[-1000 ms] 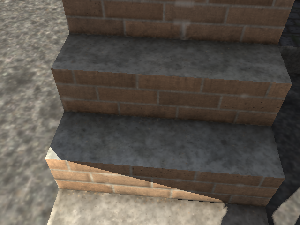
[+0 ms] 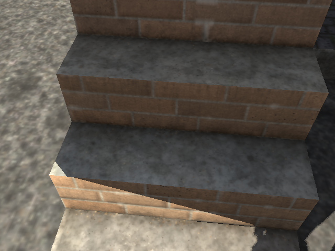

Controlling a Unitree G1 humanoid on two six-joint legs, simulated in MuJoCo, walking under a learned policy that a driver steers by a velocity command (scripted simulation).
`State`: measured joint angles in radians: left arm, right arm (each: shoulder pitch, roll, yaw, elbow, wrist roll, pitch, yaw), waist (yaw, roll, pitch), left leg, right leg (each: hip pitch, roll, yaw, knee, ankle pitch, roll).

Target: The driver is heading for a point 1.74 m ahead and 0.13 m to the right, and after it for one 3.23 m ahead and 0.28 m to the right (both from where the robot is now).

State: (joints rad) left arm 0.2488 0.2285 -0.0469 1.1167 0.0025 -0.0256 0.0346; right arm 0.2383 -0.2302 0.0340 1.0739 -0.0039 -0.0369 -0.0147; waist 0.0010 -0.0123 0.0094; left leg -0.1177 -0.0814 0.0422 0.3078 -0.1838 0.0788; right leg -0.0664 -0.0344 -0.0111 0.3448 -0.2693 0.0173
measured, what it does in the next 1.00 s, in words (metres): stands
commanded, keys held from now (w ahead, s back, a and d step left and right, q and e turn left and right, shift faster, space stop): no key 0.06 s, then w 0.14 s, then no key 0.80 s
